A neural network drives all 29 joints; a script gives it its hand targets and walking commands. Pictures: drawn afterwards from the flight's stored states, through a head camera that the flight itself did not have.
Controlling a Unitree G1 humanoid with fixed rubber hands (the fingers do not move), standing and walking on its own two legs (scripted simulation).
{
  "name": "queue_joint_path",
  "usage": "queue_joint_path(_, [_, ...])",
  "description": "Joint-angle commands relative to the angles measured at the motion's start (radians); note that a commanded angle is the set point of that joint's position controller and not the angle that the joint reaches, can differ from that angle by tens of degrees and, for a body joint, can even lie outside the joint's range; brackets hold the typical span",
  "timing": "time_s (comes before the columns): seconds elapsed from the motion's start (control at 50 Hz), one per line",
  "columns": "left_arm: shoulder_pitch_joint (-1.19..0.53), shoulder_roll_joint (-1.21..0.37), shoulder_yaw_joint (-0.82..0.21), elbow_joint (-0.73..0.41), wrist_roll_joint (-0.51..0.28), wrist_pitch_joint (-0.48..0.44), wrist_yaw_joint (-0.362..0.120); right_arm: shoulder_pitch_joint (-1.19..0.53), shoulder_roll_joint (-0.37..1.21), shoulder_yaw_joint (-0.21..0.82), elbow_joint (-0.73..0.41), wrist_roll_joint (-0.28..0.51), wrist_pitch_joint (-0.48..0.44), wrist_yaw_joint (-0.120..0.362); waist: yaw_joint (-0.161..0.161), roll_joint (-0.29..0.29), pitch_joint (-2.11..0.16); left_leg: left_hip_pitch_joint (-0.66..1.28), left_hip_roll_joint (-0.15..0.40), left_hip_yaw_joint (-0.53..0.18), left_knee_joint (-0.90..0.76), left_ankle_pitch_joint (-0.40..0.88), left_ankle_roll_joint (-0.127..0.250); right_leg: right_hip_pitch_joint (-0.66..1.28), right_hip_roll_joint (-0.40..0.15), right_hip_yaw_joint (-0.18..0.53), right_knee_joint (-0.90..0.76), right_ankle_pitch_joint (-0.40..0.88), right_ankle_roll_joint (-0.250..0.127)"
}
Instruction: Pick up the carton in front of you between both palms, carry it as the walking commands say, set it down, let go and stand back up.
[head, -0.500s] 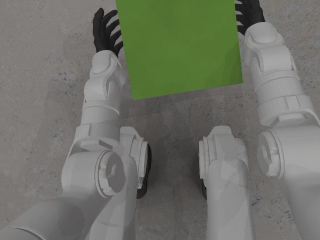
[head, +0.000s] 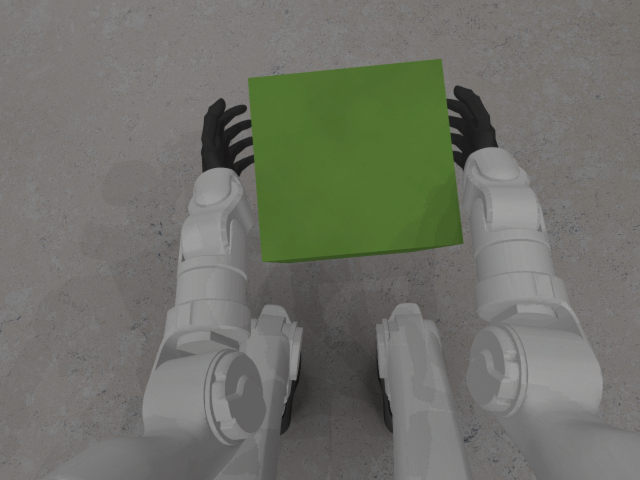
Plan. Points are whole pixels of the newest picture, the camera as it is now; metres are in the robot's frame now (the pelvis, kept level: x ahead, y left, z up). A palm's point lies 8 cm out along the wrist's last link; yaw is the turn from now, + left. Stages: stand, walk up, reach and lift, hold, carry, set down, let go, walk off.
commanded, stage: reach and lift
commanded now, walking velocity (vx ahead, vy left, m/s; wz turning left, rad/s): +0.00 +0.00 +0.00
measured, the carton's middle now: (347, 183) +0.47 -0.03 -0.14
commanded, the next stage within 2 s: none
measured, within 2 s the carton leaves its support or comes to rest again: neither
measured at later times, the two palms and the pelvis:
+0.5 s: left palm (138, 136) +0.43 +0.13 +0.11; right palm (542, 129) +0.43 -0.17 +0.10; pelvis +0.05 +0.00 +0.14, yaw -1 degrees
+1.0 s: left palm out of the picture +0.40 +0.14 +0.26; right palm out of the picture +0.38 -0.15 +0.25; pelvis +0.09 +0.01 +0.25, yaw -2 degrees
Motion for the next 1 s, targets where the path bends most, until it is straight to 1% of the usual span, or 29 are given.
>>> queue_joint_path(0.0, [-0.633, -1.014, -0.687, 0.09, -0.16, 0.035, -0.274, -0.575, 1.097, 0.515, -0.101, 0.202, -0.04, 0.222, -0.025, -0.099, -1.041, 0.526, -0.104, 0.13, -0.21, 0.177, 0.004, 0.735, 0.113, -0.125, -0.208, 0.216, -0.013])
queue_joint_path(0.06, [-0.572, -1.017, -0.71, 0.089, -0.167, 0.04, -0.281, -0.527, 1.127, 0.548, -0.119, 0.216, -0.031, 0.211, -0.014, -0.12, -1.007, 0.554, -0.103, 0.122, -0.252, 0.166, 0.01, 0.803, 0.115, -0.115, -0.256, 0.211, -0.006])
queue_joint_path(0.12, [-0.512, -1.022, -0.718, 0.099, -0.168, 0.042, -0.29, -0.472, 1.148, 0.559, -0.119, 0.216, -0.029, 0.199, -0.011, -0.127, -0.954, 0.585, -0.102, 0.113, -0.297, 0.156, 0.014, 0.863, 0.115, -0.102, -0.307, 0.207, -0.004])
queue_joint_path(0.32, [-0.324, -1.032, -0.711, 0.146, -0.139, 0.028, -0.313, -0.277, 1.185, 0.53, -0.101, 0.172, -0.049, 0.17, -0.022, -0.089, -0.758, 0.753, -0.093, 0.068, -0.483, 0.17, 0.024, 1.052, 0.108, -0.052, -0.497, 0.229, -0.019])
queue_joint_path(0.46, [-0.176, -1.034, -0.716, 0.158, -0.105, 0.017, -0.318, -0.156, 1.195, 0.543, -0.135, 0.16, -0.064, 0.168, -0.015, -0.075, -0.652, 0.932, -0.075, 0.028, -0.632, 0.23, 0.036, 1.202, 0.099, -0.025, -0.635, 0.284, -0.028])
queue_joint_path(0.62, [-0.019, -1.032, -0.751, 0.131, -0.088, 0.024, -0.324, -0.025, 1.191, 0.587, -0.198, 0.164, -0.058, 0.169, -0.013, -0.069, -0.536, 1.169, -0.05, -0.011, -0.809, 0.322, 0.046, 1.39, 0.087, 0.001, -0.804, 0.36, -0.033])
queue_joint_path(0.74, [0.088, -1.052, -0.786, 0.101, -0.092, 0.06, -0.337, 0.065, 1.19, 0.621, -0.254, 0.172, -0.025, 0.175, -0.013, -0.056, -0.447, 1.357, -0.033, -0.03, -0.946, 0.413, 0.047, 1.538, 0.077, 0.011, -0.933, 0.428, -0.038])
queue_joint_path(0.86, [0.175, -1.058, -0.807, 0.07, -0.108, 0.123, -0.353, 0.136, 1.189, 0.649, -0.313, 0.187, 0.037, 0.182, -0.017, -0.044, -0.335, 1.545, -0.013, -0.041, -1.084, 0.514, 0.046, 1.675, 0.066, 0.012, -1.068, 0.484, -0.036])
queue_joint_path(0.92, [0.202, -1.056, -0.819, 0.043, -0.116, 0.162, -0.363, 0.157, 1.187, 0.663, -0.353, 0.197, 0.076, 0.184, -0.02, -0.044, -0.275, 1.624, -0.004, -0.042, -1.15, 0.538, 0.044, 1.745, 0.06, 0.007, -1.135, 0.492, -0.033])
queue_joint_path(0.98, [0.216, -1.05, -0.831, 0.007, -0.125, 0.205, -0.374, 0.168, 1.186, 0.676, -0.399, 0.208, 0.122, 0.185, -0.023, -0.048, -0.208, 1.689, 0.004, -0.046, -1.215, 0.537, 0.044, 1.807, 0.055, 0.002, -1.201, 0.485, -0.031])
